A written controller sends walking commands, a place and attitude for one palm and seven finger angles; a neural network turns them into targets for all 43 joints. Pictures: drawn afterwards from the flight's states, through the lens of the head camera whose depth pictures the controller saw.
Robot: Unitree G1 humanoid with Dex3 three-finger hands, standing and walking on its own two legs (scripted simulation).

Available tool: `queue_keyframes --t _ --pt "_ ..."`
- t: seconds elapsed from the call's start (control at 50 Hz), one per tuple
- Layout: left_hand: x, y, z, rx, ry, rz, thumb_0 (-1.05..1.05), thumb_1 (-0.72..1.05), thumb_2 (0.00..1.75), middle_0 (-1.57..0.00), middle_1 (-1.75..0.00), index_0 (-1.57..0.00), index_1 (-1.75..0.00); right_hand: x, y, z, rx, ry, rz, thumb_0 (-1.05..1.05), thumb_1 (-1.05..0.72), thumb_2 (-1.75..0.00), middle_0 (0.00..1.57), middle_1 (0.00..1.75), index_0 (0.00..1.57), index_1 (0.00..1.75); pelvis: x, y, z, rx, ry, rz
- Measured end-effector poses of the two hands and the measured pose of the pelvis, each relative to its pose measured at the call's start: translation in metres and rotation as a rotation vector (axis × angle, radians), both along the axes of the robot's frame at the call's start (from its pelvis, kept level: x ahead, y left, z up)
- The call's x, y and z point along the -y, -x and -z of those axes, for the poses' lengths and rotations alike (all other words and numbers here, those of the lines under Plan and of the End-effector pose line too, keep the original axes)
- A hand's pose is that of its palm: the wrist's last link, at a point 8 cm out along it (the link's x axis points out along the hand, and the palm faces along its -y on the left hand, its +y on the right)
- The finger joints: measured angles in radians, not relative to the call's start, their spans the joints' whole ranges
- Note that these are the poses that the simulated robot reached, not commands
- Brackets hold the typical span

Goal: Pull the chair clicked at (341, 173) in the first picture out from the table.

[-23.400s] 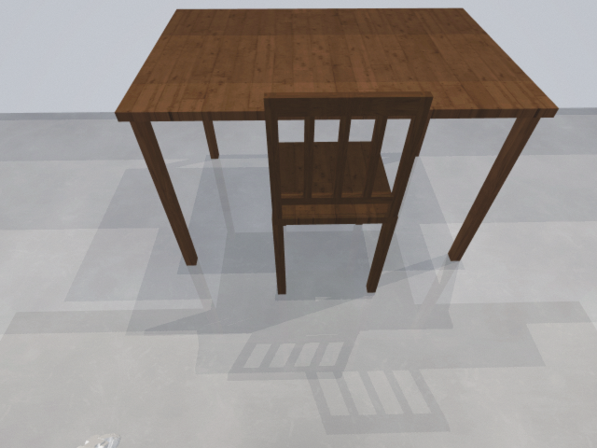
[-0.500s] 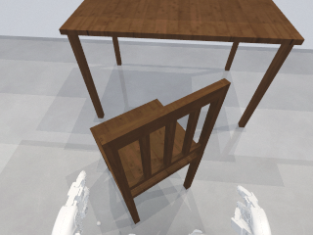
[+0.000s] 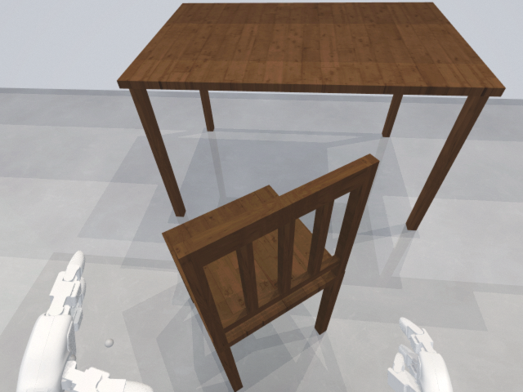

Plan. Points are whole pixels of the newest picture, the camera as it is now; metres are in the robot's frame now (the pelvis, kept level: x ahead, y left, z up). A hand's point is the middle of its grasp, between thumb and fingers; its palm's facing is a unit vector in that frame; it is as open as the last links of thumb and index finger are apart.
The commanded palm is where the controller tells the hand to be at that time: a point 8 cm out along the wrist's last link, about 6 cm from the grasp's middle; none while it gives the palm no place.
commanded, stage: draw the hand back to the body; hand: left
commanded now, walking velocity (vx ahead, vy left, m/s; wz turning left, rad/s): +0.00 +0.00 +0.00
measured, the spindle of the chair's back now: (285, 258) +0.39 -0.01 -0.08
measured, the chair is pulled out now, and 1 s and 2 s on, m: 0.50 0.50 0.50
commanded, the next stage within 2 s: step back with the hand held close in 0.94 s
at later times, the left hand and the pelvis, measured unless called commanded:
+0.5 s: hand (42, 268) +0.21 +0.26 +0.18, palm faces +0.45 -0.79 -0.43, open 10.3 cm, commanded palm +0.16 +0.30 +0.20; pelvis +0.03 +0.00 +0.04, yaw -1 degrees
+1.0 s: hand (32, 256) +0.22 +0.26 +0.19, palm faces +0.46 -0.79 -0.41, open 7.4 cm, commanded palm +0.17 +0.30 +0.21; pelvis +0.02 +0.00 +0.04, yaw -2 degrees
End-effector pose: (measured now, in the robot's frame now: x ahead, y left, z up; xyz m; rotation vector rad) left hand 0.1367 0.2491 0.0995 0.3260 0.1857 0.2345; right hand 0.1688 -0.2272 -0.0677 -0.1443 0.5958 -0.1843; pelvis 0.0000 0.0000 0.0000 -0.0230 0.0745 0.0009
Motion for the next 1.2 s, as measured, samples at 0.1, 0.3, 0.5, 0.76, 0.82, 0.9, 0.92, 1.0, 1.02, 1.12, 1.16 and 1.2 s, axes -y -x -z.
queue_keyframes --t 0.1,0.3,0.5,0.76,0.82,0.9,0.92,1.0,1.02,1.12,1.16,1.2 --pt "-0.01 0.002 -0.017 -0.002 -0.052 -0.097 -0.01 -0.23 0.36 -0.05 -0.06 -0.05 -0.07 -0.006 -0.013 -0.015 0.003 0.013 -0.032 0.01 -0.9 -0.9 0.2 0.3 0.2 0.3 -0.001 -0.008 -0.015 0.058 -0.005 -0.004" --pt "-0.027 -0.014 -0.06 0.125 -0.122 -0.157 0.0 0.12 0.53 -0.1 -0.14 -0.1 -0.14 -0.02 -0.04 -0.032 0.032 -0.004 -0.107 0.01 -0.9 -0.9 0.21 0.3 0.2 0.3 -0.001 -0.02 -0.031 0.121 -0.012 0.002" --pt "-0.042 -0.03 -0.099 0.25 -0.197 -0.179 0.0 0.47 0.7 -0.15 -0.21 -0.15 -0.22 -0.017 -0.042 -0.032 0.003 -0.012 -0.118 0.01 -0.9 -0.9 0.21 0.3 0.21 0.3 0.0 -0.026 -0.036 0.142 -0.011 0.014" --pt "-0.048 -0.041 -0.108 0.289 -0.205 -0.176 0.01 0.83 0.87 -0.2 -0.28 -0.2 -0.29 0.001 -0.023 -0.025 -0.061 0.007 -0.068 0.01 -0.9 -0.9 0.21 0.3 0.2 0.3 0.0 -0.023 -0.038 0.146 -0.01 0.028" --pt "-0.045 -0.039 -0.107 0.282 -0.201 -0.161 0.01 0.86 0.89 -0.2 -0.29 -0.21 -0.3 0.003 -0.019 -0.025 -0.062 0.011 -0.06 0.01 -0.9 -0.9 0.2 0.3 0.2 0.3 0.0 -0.023 -0.038 0.148 -0.01 0.03" --pt "-0.046 -0.037 -0.108 0.292 -0.205 -0.16 0.01 0.87 0.9 -0.21 -0.29 -0.21 -0.3 0.002 -0.018 -0.026 -0.058 0.012 -0.056 0.01 -0.9 -0.9 0.2 0.3 0.2 0.3 0.0 -0.022 -0.038 0.152 -0.01 0.032" --pt "-0.046 -0.037 -0.109 0.296 -0.206 -0.162 0.01 0.87 0.9 -0.21 -0.29 -0.21 -0.3 0.002 -0.018 -0.026 -0.055 0.011 -0.056 0.01 -0.9 -0.9 0.2 0.3 0.2 0.3 0.0 -0.022 -0.038 0.153 -0.01 0.032" --pt "-0.048 -0.035 -0.111 0.307 -0.205 -0.171 0.01 0.88 0.9 -0.21 -0.3 -0.21 -0.3 -0.001 -0.019 -0.028 -0.044 0.006 -0.063 0.01 -0.9 -0.9 0.2 0.3 0.2 0.3 -0.001 -0.02 -0.038 0.156 -0.01 0.032" --pt "-0.049 -0.035 -0.111 0.308 -0.204 -0.172 0.01 0.88 0.9 -0.21 -0.3 -0.21 -0.3 -0.002 -0.019 -0.029 -0.041 0.005 -0.066 0.01 -0.9 -0.9 0.2 0.3 0.2 0.3 -0.001 -0.019 -0.038 0.157 -0.01 0.032" --pt "-0.049 -0.035 -0.114 0.33 -0.201 -0.164 0.02 0.88 0.9 -0.21 -0.3 -0.21 -0.3 -0.006 -0.02 -0.031 -0.033 0.003 -0.081 0.01 -0.9 -0.9 0.21 0.3 0.2 0.3 -0.001 -0.015 -0.038 0.151 -0.008 0.03" --pt "-0.052 -0.036 -0.121 0.361 -0.23 -0.152 0.02 0.88 0.9 -0.21 -0.3 -0.21 -0.3 -0.006 -0.019 -0.032 -0.041 0.006 -0.082 0.01 -0.9 -0.9 0.21 0.3 0.2 0.3 -0.001 -0.011 -0.038 0.137 -0.006 0.03" --pt "-0.053 -0.038 -0.123 0.36 -0.254 -0.137 0.02 0.88 0.9 -0.21 -0.3 -0.21 -0.3 -0.005 -0.016 -0.032 -0.055 0.008 -0.073 0.01 -0.9 -0.9 0.21 0.3 0.2 0.3 -0.003 -0.008 -0.039 0.12 -0.007 0.034"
